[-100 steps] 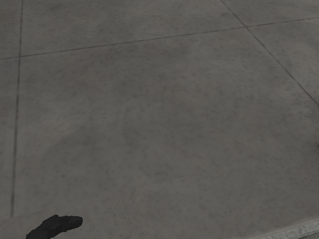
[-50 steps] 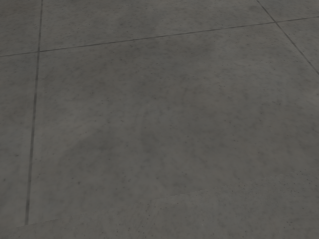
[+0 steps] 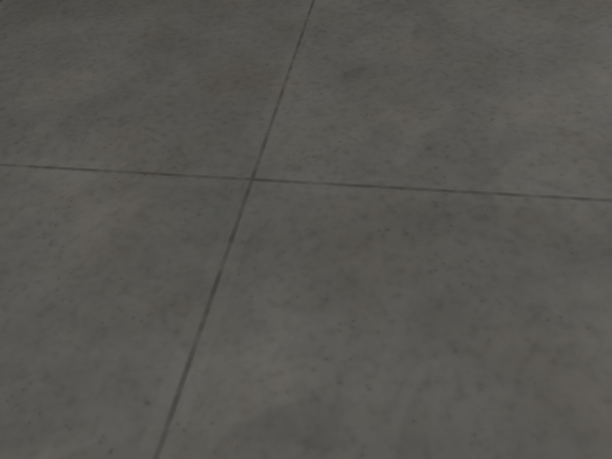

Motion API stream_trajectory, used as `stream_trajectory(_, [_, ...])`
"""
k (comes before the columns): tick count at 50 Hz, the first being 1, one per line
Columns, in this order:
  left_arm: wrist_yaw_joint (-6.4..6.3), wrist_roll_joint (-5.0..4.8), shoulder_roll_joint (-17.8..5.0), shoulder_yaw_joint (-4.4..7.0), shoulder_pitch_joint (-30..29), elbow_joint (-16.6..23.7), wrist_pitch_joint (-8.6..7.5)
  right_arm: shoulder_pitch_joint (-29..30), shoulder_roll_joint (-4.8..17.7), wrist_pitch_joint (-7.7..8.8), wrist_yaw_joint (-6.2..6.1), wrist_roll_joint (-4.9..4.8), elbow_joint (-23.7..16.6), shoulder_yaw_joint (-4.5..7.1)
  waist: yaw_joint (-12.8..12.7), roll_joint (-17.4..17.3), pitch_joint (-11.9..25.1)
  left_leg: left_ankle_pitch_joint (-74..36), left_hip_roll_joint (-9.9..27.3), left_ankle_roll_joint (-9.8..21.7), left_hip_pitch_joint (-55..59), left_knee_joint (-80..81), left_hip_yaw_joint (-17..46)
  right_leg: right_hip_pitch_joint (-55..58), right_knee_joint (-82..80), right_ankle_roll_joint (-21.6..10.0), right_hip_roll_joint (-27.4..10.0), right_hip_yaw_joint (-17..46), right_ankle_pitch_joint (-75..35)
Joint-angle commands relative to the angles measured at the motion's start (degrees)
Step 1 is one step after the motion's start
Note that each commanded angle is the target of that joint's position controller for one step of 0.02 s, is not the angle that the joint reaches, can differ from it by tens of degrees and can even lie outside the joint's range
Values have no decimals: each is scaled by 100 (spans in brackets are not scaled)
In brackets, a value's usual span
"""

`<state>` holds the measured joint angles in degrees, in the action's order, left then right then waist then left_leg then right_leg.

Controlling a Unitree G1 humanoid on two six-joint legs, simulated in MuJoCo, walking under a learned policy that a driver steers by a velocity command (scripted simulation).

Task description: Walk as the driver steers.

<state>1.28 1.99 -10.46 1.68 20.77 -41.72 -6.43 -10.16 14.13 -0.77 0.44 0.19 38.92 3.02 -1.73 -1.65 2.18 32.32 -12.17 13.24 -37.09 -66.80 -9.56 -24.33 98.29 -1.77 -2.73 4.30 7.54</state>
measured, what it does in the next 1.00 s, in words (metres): climbs, turning right: right foot, then left foot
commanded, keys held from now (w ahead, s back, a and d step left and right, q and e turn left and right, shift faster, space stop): w+e+shift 0.56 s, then e+shift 0.26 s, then shift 0.08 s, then q+shift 0.04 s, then s+q+shift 0.06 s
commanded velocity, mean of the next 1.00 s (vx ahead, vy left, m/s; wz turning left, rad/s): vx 0.74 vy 0.00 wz -0.56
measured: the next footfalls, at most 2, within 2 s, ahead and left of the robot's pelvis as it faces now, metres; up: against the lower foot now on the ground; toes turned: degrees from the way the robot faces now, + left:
right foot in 0.34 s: +0.51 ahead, -0.12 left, +0.00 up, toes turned -11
left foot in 0.72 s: +1.01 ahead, -0.03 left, +0.00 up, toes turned -29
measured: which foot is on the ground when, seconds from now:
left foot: down 0.00-0.32, up 0.34-0.70, down 0.72-1.00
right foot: up 0.00-0.32, down 0.34-0.72, up 0.74-1.00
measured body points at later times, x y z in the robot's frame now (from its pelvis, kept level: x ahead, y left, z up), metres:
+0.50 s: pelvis +0.49 -0.08 +0.09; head +0.51 -0.06 +0.54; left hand +0.54 +0.21 -0.05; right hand +0.59 -0.36 +0.02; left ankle +0.45 +0.08 -0.51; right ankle +0.47 -0.11 -0.63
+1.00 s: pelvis +0.87 -0.12 +0.10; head +0.91 -0.16 +0.55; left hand +1.22 -0.04 +0.05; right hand +0.77 -0.40 -0.02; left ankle +0.98 -0.02 -0.63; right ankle +0.89 -0.28 -0.58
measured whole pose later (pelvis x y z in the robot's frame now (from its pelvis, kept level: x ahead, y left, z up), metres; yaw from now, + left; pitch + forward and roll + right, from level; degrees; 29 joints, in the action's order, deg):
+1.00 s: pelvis +0.87 -0.12 +0.10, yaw -37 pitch +2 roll +2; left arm -0.6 -0.4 -19.7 3.6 4.4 -32.2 0.4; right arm -12.3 17.4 4.0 -1.2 -0.6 44.7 3.4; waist 4.1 0.5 -5.2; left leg 10.3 3.3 -0.8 -15.4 -24.9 -7.5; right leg -37.0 51.2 1.6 -2.3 1.2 14.8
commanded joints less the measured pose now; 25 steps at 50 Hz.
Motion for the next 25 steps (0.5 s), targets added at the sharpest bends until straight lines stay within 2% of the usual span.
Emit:
stream_trajectory(1, [-124, 127, 219, -210, -813, 1347, -46, -747, 429, 472, -93, 293, 310, 210, 5, 968, -500, 94, 1981, 597, 1544, 4515, 4746, -3546, 2190, -185, 88, 150, 1154])
stream_trajectory(2, [-142, 88, 172, -246, -570, 1207, 180, -672, 359, 562, -75, 288, 403, 146, -248, 899, -667, 235, 1954, 436, 983, 4600, 3942, -3369, 1492, -181, -98, 149, 1554])
stream_trajectory(3, [-166, 11, 3, -193, -665, 1182, 311, -461, 201, 682, -22, 243, 457, 57, -392, 916, -916, 108, 1824, 115, 605, 4912, 3204, -3164, 493, -224, -258, 208, 1413])
stream_trajectory(4, [-192, -57, -91, -206, -1064, 1322, 401, -331, 231, 793, 40, 184, 533, 20, -415, 773, -1237, -218, 1689, -71, -57, 5405, 2760, -2821, -454, -200, -287, 106, 1179])
stream_trajectory(5, [-176, -80, -344, -165, -1543, 1475, 411, -462, 275, 869, 41, 128, 604, 15, -235, 764, -1439, -1135, 1505, -156, -243, 5819, 2416, -2438, -1538, -124, -366, -129, 741])
stream_trajectory(6, [-114, -91, -540, -125, -1773, 1482, 390, -641, 382, 898, -5, 85, 681, 28, -69, 683, -1442, -2218, 1317, -209, 179, 6050, 1937, -2219, -2594, -66, -367, -422, 405])
stream_trajectory(8, [58, -149, -435, -148, -1644, 1275, 332, -823, 649, 968, -37, -5, 721, 74, 114, 612, -823, -3693, 1051, -459, 1061, 6320, 1157, -1065, -4260, -207, -303, -889, -816])
stream_trajectory(9, [157, -195, -317, -171, -1743, 1164, 317, -1068, 741, 990, -41, -64, 806, 87, 291, 528, -537, -4232, 1128, -571, 1651, 6565, 941, -592, -4919, -366, -180, -1079, -1448])
stream_trajectory(10, [221, -235, -305, -151, -1786, 1043, 311, -1269, 907, 993, -35, -61, 859, 128, 366, 371, -365, -5149, 1266, -681, 2472, 6624, 756, -464, -5439, -457, 44, -1193, -1726])
stream_trajectory(11, [241, -263, -404, -105, -1749, 874, 322, -1405, 1012, 975, -32, -21, 831, 159, 410, 141, -199, -6561, 1385, -861, 3300, 6440, 537, -503, -5642, -481, 335, -1374, -1660])
stream_trajectory(12, [230, -284, -529, -60, -1813, 876, 309, -1538, 1095, 964, -72, 49, 831, 179, 423, -318, -204, -7785, 1587, -1009, 4032, 6135, 431, -585, -6007, -525, 461, -1501, -1574])
stream_trajectory(13, [213, -267, -705, 12, -1858, 832, 315, -1653, 1047, 930, -136, 99, 853, 175, 382, -658, -127, -8748, 1740, -1134, 4562, 5838, 339, -500, -6213, -566, 639, -1642, -1510])
stream_trajectory(14, [175, -204, -877, 92, -1692, 733, 351, -1744, 1022, 864, -208, 154, 881, 183, 224, -859, -4, -9541, 1866, -1239, 4953, 5334, 261, -293, -6354, -614, 829, -1733, -1331])
stream_trajectory(15, [147, -157, -1111, 201, -1037, 496, 385, -1701, 1042, 769, -284, 248, 840, 204, -138, -886, 314, -10119, 1985, -1310, 5040, 4313, 218, 385, -6404, -691, 1065, -1738, -1008])
stream_trajectory(16, [129, -157, -1328, 326, 57, 138, 410, -1419, 1165, 675, -385, 325, 689, 254, -697, -918, 640, -10530, 2074, -1366, 4755, 2866, 227, 1360, -6603, -838, 1097, -1492, -842])
stream_trajectory(17, [80, -151, -1550, 500, 1318, -185, 409, -673, 1446, 610, -440, 260, 425, 366, -1621, -558, 797, -9631, 1674, -1378, 3767, 286, 30, 2641, -7461, -1287, 752, -948, -1120])
stream_trajectory(18, [19, -131, -1584, 529, 1376, -431, 430, -93, 649, 701, -306, 365, 133, 164, -1253, 442, 433, -2281, 842, -1143, 1095, -1748, 445, 3968, -6506, -1382, 189, -297, -629])
stream_trajectory(19, [26, 63, -1904, 554, 865, -283, 381, -800, 10, 785, -266, 46, -391, -56, -191, 1355, 1169, -180, 815, -1462, -1185, -3297, 1267, 5598, -6199, -2477, -1065, 2286, -1607])
stream_trajectory(20, [-2, -5, -1757, 608, 830, -104, 407, -571, 489, 865, -244, 20, -525, -98, -624, 450, 1733, -827, 973, -1454, -1650, -3350, 1785, 5502, -7501, -2830, -1372, 3627, 411])
stream_trajectory(21, [-81, -79, -1476, 540, 633, -144, 406, -200, 696, 929, -208, 128, -572, -111, -440, -228, 813, -1293, 1317, -1370, -1686, -2640, 1849, 4426, -8184, -2505, -1224, 3473, 1232])
stream_trajectory(22, [-107, -90, -1294, 473, 361, -145, 388, -138, 720, 936, -163, 221, -595, -138, -79, -543, 206, -1470, 1487, -1287, -1288, -2027, 1645, 3226, -8456, -2146, -949, 3027, 1209])
stream_trajectory(23, [-153, -103, -1291, 432, 327, -171, 320, -91, 690, 831, -118, 346, -671, -172, 147, -522, -195, -1304, 1586, -1353, -1068, -1807, 1643, 2396, -8523, -1997, -718, 2719, 895])
stream_trajectory(24, [-185, -125, -1287, 393, 361, -216, 257, -153, 652, 680, -75, 417, -726, -212, 342, -558, -483, -1169, 1697, -1439, -905, -1506, 1595, 1689, -8690, -1927, -548, 2524, 1007])
stream_trajectory(25, [-162, -130, -1341, 370, 347, -248, 196, 32, 643, 548, -35, 464, -836, -250, 438, -520, -829, -1024, 1860, -1500, -833, -969, 1535, 1007, -8946, -1872, -428, 2401, 1106])
Velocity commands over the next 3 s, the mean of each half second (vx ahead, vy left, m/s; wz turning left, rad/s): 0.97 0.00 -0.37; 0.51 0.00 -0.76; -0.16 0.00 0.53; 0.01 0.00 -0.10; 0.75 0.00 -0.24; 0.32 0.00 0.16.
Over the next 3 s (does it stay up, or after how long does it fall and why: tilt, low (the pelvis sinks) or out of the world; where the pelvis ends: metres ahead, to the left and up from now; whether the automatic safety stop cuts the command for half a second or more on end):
stays up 1.35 -0.34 0.09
